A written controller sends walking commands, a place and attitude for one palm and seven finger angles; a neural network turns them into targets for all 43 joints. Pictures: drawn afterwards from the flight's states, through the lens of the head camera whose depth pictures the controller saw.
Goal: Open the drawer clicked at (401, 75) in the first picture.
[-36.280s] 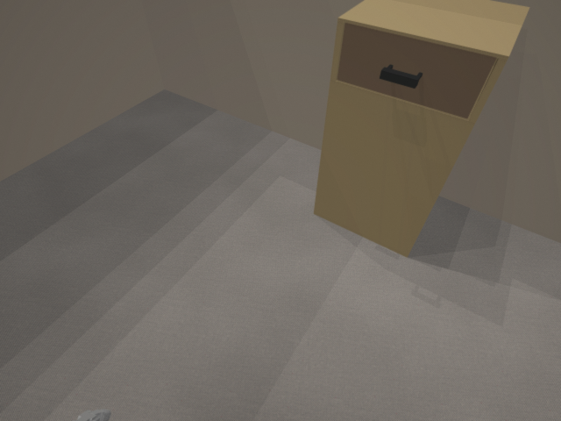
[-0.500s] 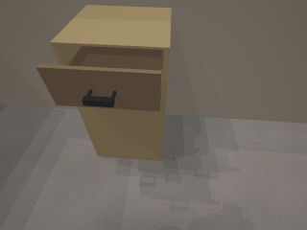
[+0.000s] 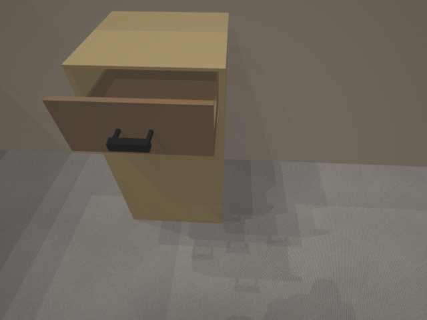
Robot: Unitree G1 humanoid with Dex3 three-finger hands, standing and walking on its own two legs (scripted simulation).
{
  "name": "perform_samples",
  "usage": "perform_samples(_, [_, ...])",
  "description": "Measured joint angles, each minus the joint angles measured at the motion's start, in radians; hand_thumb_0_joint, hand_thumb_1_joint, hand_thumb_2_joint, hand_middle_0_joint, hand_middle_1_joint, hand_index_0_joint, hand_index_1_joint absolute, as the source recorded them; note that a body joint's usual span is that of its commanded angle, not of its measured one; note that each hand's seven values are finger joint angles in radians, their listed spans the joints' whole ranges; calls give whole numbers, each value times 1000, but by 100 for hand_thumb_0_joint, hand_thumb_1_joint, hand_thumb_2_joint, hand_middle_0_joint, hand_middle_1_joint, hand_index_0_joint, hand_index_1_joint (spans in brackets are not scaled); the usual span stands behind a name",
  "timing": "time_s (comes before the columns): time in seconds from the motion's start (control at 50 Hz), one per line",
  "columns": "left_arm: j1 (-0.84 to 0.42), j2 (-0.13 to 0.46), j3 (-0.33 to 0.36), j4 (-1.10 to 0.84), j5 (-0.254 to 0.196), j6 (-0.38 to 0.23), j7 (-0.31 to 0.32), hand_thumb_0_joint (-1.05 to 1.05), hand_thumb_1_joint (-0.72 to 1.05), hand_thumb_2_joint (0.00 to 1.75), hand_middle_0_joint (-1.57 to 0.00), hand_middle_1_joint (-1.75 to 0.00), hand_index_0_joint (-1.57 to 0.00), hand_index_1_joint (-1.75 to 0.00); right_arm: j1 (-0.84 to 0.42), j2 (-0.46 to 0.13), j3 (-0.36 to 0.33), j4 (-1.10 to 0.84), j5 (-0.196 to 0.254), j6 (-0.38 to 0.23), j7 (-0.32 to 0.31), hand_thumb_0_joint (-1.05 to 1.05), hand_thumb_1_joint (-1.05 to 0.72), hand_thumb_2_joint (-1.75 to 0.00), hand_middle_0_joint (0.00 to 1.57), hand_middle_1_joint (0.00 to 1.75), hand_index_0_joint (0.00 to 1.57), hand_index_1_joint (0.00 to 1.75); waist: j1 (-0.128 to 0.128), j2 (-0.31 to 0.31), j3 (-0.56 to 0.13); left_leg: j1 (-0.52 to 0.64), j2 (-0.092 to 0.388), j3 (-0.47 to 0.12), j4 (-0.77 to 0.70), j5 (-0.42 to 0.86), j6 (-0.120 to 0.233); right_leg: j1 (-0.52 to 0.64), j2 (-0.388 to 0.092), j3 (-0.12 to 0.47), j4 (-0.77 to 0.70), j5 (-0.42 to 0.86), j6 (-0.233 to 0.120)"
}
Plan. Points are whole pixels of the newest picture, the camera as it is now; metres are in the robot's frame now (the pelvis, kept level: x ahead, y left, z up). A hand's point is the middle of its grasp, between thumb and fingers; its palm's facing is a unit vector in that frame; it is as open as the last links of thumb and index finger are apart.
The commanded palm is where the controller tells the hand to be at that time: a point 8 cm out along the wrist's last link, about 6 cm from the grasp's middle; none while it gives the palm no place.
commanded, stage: look again from close up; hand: left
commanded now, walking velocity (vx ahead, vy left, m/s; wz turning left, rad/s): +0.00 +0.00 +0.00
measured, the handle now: (131, 138) +0.54 +0.24 +0.02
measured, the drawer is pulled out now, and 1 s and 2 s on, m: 0.16 0.16 0.16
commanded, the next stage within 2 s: raise the hand with hooked fingers in 0.16 s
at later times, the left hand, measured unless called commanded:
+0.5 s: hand (112, 289) +0.19 +0.20 -0.03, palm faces -0.03 -0.53 -0.85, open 7.6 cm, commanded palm +0.13 +0.21 -0.03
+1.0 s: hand (99, 261) +0.22 +0.22 +0.01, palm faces +0.07 -0.11 -0.99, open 10.4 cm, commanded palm +0.19 +0.23 +0.06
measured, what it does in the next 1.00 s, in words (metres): stands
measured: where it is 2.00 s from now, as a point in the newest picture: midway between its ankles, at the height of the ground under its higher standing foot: outside the picture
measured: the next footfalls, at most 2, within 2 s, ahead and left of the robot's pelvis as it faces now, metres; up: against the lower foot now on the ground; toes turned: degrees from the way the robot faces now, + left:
none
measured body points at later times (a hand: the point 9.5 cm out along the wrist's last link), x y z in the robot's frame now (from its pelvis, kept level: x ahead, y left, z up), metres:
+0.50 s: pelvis +0.00 +0.00 -0.02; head +0.00 -0.03 +0.43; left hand +0.18 +0.23 +0.01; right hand +0.15 -0.26 -0.12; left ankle +0.00 +0.13 -0.74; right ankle +0.00 -0.11 -0.74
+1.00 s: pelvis +0.00 +0.00 -0.03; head +0.03 -0.04 +0.41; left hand +0.21 +0.23 +0.06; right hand +0.22 -0.18 -0.13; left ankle +0.00 +0.13 -0.74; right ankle +0.00 -0.11 -0.74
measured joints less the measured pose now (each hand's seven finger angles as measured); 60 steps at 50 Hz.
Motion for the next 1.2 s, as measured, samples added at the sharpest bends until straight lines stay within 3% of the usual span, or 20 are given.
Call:
perform_samples(0.28, [8,-25,0,17,4,-9,12,0,92,90,-20,-30,-20,-30,-39,32,-1,-4,4,-7,0,0,-91,-90,20,30,20,30,10,5,-2,-7,15,1,25,-21,-6,1,13,-1,4,-10,-4])
perform_samples(0.32, [118,11,-44,-318,62,101,45,3,94,90,-21,-30,-20,-30,-14,16,13,-78,18,-51,-34,2,-92,-90,20,30,20,30,32,-1,9,-5,16,16,35,-31,-8,-10,15,15,26,-16,-4])
perform_samples(0.36, [205,59,-65,-621,101,99,114,4,95,89,-21,-31,-21,-31,11,-9,-3,-142,49,-151,-69,3,-93,-90,20,30,20,30,37,2,-9,-20,5,14,48,-36,-4,-30,3,13,58,-35,-2])
perform_samples(0.4, [219,97,-83,-837,187,97,175,5,93,88,-21,-32,-21,-32,-4,-47,-16,-208,54,-217,-82,3,-93,-90,20,30,20,30,26,18,-26,-55,-8,2,80,-44,2,-59,-10,1,91,-52,2])
perform_samples(0.44, [187,122,-97,-968,337,82,232,4,90,87,-21,-34,-20,-34,-47,-88,-28,-287,32,-237,-75,3,-93,-90,20,30,20,30,10,33,-56,-117,-17,-4,127,-57,7,-117,-20,-4,138,-68,5])
perform_samples(0.52, [124,117,-103,-1079,679,40,328,2,82,84,-21,-38,-20,-38,-168,-129,-59,-463,-23,-167,-19,2,-92,-90,20,30,19,30,10,40,-114,-219,-14,23,208,-89,9,-237,-18,26,231,-96,5])
perform_samples(0.56, [127,102,-109,-1099,809,8,350,2,77,83,-21,-41,-20,-41,-228,-130,-67,-534,-37,-103,16,2,-92,-90,19,30,19,30,28,22,-128,-252,-9,43,235,-102,6,-283,-11,46,268,-106,4])
perform_samples(0.64, [185,107,-128,-1133,991,-51,378,0,67,79,-22,-46,-22,-46,-296,-122,-65,-639,-53,-1,62,2,-91,-90,19,30,19,30,82,-35,-134,-314,-2,53,288,-126,0,-355,-4,57,335,-133,-6])
perform_samples(0.72, [227,167,-106,-1159,1091,-67,421,0,56,75,-24,-52,-23,-52,-324,-109,-53,-685,-73,50,82,1,-91,-90,19,30,19,30,130,-60,-134,-380,5,27,363,-157,-9,-406,0,33,394,-165,-16])
perform_samples(0.76, [210,203,-82,-1172,1111,-67,431,0,51,73,-25,-55,-24,-55,-335,-99,-44,-683,-87,64,86,1,-91,-90,19,30,19,30,142,-53,-133,-410,6,7,404,-175,-12,-422,-1,13,422,-182,-19])
perform_samples(0.82, [146,231,-52,-1187,1085,-56,424,0,43,70,-26,-60,-26,-60,-346,-78,-25,-659,-92,80,87,1,-90,-90,19,30,20,30,144,-23,-125,-429,4,-22,447,-194,-15,-421,-4,-14,445,-200,-19])
perform_samples(0.92, [50,212,-51,-1222,1018,7,344,0,32,65,-27,-67,-26,-67,-310,-30,13,-612,-72,110,74,1,-90,-90,20,30,20,30,124,26,-111,-380,0,-30,411,-184,-13,-364,-8,-22,399,-187,-12])
perform_samples(1.0, [38,218,-60,-1241,1003,24,278,0,23,61,-27,-73,-27,-73,-244,-12,42,-581,-50,118,61,1,-90,-90,20,30,20,30,106,32,-97,-305,0,-9,321,-151,-6,-303,-6,-2,320,-153,-7])
perform_samples(1.08, [49,253,-48,-1249,997,9,244,0,14,57,-28,-79,-27,-79,-190,-28,40,-555,-44,114,50,1,-90,-90,20,30,20,30,88,35,-76,-247,2,3,249,-123,-1,-250,-2,8,250,-121,-3])
perform_samples(1.2, [24,279,-8,-1254,963,-13,245,0,0,51,-29,-88,-28,-88,-161,-85,-16,-519,-41,102,33,1,-90,-90,20,30,20,30,73,46,-56,-206,-5,0,201,-101,6,-201,-9,4,191,-96,6])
